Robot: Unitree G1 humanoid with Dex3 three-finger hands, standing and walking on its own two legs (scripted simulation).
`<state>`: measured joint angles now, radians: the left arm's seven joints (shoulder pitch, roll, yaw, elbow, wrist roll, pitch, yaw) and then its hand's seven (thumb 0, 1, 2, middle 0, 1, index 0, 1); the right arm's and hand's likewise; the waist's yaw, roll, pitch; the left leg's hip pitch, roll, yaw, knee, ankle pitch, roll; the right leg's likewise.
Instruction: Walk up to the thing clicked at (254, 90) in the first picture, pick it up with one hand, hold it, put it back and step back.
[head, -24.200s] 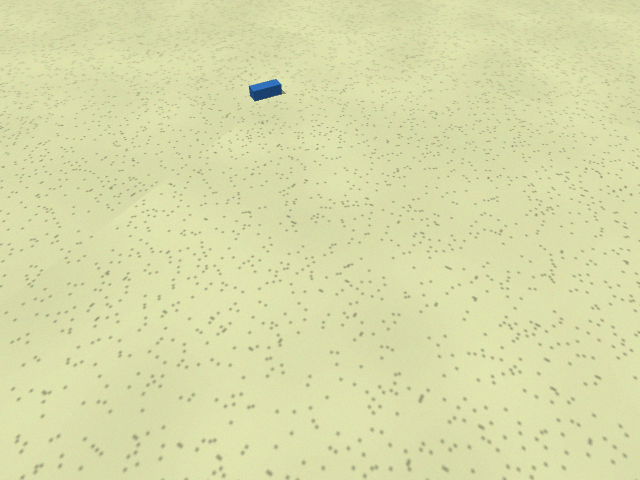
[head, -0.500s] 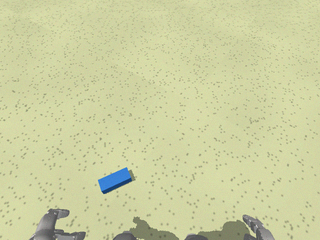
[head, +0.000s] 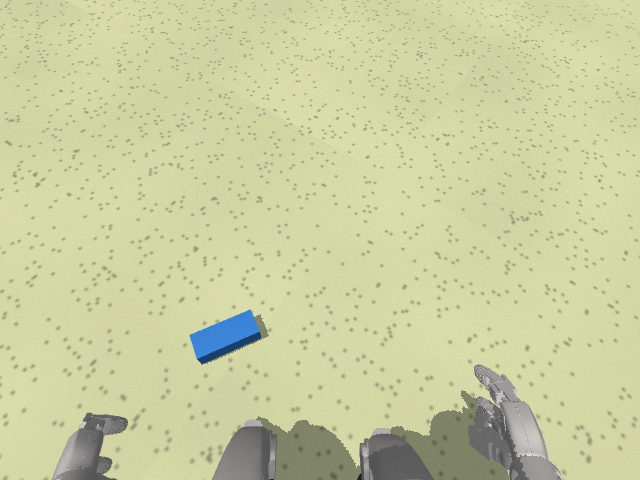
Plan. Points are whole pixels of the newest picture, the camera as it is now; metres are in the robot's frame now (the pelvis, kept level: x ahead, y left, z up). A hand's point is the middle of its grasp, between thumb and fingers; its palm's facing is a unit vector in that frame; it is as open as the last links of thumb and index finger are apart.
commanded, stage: rise first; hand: left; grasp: from above
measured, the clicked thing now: (226, 336) +0.47 +0.24 -0.66
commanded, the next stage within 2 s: none
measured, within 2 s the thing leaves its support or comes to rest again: neither
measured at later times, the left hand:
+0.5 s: hand (128, 465) +0.15 +0.29 -0.23, palm faces -0.30 -0.68 -0.67, open 14.2 cm
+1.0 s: hand (175, 382) +0.30 +0.29 -0.41, palm faces -0.36 -0.17 -0.92, open 14.0 cm
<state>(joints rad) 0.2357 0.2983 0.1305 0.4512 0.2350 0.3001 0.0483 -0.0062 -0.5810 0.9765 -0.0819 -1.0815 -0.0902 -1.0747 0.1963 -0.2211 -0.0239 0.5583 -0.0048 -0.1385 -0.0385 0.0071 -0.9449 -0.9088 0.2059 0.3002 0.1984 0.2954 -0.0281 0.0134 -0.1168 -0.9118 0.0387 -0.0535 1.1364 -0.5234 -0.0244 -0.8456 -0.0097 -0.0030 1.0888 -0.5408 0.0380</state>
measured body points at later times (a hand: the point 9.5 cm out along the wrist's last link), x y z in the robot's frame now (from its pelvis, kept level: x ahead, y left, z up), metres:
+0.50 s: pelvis -0.04 +0.00 -0.08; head +0.10 +0.01 +0.35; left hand +0.16 +0.32 -0.19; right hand +0.16 -0.26 -0.17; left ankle +0.01 +0.13 -0.66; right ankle -0.01 -0.15 -0.65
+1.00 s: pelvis -0.10 -0.01 -0.27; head +0.12 +0.00 +0.13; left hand +0.31 +0.30 -0.36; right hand +0.00 -0.28 -0.41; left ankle +0.01 +0.13 -0.66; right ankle -0.01 -0.15 -0.66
